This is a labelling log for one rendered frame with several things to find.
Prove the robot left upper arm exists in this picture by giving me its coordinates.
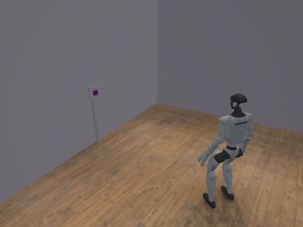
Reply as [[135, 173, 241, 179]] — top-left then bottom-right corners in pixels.
[[216, 115, 230, 144]]

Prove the robot left shin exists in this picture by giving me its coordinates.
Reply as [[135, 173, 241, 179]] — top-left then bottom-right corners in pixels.
[[205, 172, 216, 201]]

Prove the panel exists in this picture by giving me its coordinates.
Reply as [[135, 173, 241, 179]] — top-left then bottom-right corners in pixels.
[[87, 84, 101, 142]]

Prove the robot right forearm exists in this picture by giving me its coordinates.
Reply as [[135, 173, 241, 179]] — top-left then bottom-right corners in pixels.
[[241, 136, 253, 148]]

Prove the left robot hand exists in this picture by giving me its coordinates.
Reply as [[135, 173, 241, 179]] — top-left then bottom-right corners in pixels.
[[198, 153, 208, 166]]

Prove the robot left thigh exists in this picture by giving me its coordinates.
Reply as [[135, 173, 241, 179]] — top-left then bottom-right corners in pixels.
[[206, 150, 227, 181]]

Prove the robot left forearm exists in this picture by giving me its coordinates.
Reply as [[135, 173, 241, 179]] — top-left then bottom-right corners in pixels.
[[204, 136, 220, 157]]

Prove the robot right upper arm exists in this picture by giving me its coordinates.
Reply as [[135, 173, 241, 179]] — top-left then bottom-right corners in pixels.
[[245, 113, 254, 137]]

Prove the right robot hand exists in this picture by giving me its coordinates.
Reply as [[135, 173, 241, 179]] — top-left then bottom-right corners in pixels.
[[238, 144, 246, 153]]

